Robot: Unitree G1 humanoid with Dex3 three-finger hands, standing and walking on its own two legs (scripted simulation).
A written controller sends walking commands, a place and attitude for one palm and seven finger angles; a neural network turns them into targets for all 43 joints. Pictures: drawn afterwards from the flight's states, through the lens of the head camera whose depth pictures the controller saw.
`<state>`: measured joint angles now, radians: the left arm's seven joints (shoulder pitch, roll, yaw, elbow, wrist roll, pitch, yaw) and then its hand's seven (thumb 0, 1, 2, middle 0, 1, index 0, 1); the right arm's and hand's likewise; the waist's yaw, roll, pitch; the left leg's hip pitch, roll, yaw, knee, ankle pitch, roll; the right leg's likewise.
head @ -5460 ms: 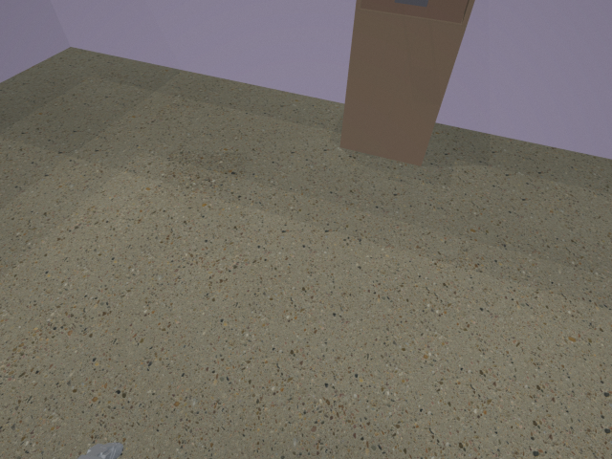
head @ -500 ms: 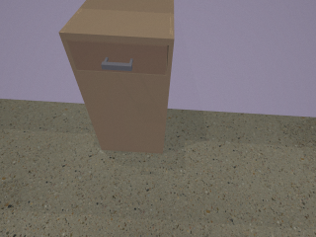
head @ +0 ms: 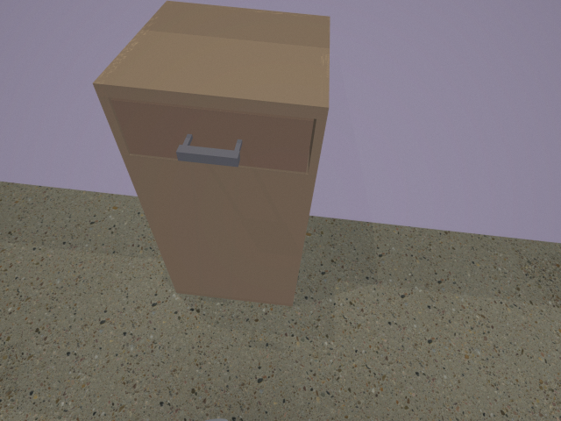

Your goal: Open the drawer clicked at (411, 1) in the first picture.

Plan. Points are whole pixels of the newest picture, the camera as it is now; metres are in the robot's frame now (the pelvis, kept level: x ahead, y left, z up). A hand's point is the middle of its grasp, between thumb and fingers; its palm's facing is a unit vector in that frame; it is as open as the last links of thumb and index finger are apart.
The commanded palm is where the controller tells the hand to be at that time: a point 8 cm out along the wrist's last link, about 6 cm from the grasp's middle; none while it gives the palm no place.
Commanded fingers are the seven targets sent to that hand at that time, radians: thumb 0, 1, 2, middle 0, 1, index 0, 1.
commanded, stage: come to a stop and stand still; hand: left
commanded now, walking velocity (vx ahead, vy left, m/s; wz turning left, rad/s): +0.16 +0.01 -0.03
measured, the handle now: (211, 148) +0.61 +0.20 +0.01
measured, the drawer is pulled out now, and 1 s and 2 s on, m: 0.00 0.00 0.00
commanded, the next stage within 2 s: look again from close up in 1.52 s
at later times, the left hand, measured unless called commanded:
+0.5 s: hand (187, 388) +0.19 +0.17 -0.16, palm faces -0.03 -0.95 -0.30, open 7.4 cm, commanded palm none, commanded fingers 0.00 0.90 0.90 -0.20 -0.30 -0.20 -0.30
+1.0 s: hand out of the picture +0.07 +0.18 -0.16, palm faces +0.06 -0.96 -0.28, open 7.4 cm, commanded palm none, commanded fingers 0.00 0.90 0.90 -0.20 -0.30 -0.20 -0.30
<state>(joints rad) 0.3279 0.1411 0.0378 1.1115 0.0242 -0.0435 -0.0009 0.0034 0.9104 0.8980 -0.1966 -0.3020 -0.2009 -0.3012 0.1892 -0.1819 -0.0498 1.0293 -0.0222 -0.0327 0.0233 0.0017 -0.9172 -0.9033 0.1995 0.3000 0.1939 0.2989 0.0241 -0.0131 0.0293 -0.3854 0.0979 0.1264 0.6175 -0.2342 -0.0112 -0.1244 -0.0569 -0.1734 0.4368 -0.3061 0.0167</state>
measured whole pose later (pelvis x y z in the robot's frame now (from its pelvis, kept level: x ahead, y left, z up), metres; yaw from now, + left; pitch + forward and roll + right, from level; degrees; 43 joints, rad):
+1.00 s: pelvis +0.05 -0.03 +0.01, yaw -1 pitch +0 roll +3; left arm 0.25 0.21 0.04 1.02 0.03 0.04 0.01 0.01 0.90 0.90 -0.20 -0.30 -0.20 -0.30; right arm 0.18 -0.24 -0.04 1.01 -0.01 0.05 0.01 0.00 -0.91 -0.90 0.20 0.30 0.19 0.30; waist 0.05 -0.01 0.03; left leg -0.22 0.02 0.02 0.64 -0.39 -0.02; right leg -0.32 -0.05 -0.09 0.39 -0.08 -0.05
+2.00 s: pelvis +0.00 +0.01 +0.00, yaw -1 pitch -2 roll +0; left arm 0.29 0.16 -0.02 1.08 0.01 0.00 0.03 0.01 0.91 0.90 -0.19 -0.30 -0.20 -0.30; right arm 0.28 -0.17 0.02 1.05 -0.02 -0.02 -0.02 0.00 -0.93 -0.90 0.20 0.30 0.20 0.30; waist 0.00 -0.01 0.00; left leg -0.18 -0.01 0.05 0.52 -0.30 0.03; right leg -0.21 -0.03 -0.03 0.51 -0.26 0.02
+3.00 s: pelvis +0.09 -0.03 -0.01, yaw +1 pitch -1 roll +2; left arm 0.16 0.17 0.03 1.00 0.02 -0.02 0.04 0.02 0.93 0.90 -0.19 -0.30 -0.20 -0.30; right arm 0.33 -0.12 -0.02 1.11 0.00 0.01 -0.03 0.00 -0.91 -0.90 0.20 0.30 0.20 0.30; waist -0.02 0.01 0.09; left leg -0.27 0.01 0.04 0.89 -0.57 0.00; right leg -0.38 -0.06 -0.13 0.61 -0.22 -0.05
